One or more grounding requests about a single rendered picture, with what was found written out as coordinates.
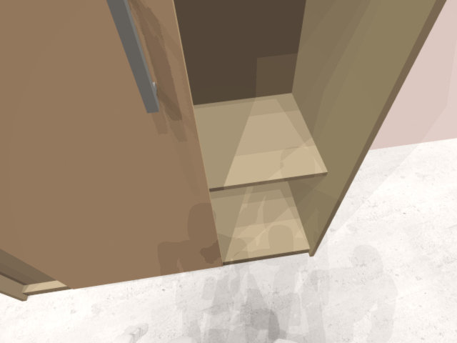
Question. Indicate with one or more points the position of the left robot hand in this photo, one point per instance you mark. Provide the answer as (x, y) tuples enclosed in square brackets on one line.
[(132, 333)]

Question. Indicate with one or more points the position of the wardrobe door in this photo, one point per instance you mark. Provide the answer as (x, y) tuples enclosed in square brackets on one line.
[(19, 271), (93, 190)]

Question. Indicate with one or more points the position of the handle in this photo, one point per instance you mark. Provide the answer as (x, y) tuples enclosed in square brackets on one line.
[(125, 26)]

